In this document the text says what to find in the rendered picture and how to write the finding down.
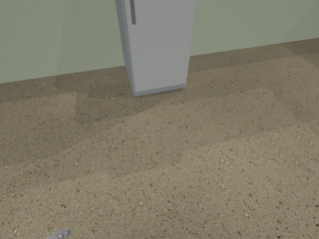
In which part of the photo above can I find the fridge door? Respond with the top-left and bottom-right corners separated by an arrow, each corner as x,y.
124,0 -> 196,92

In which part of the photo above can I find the robot left hand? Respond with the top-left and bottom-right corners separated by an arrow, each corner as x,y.
46,228 -> 71,239

